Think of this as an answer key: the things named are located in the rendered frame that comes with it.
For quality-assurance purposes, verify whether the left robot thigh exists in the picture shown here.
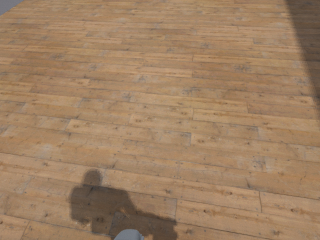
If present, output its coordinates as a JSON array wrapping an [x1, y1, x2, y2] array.
[[114, 229, 144, 240]]

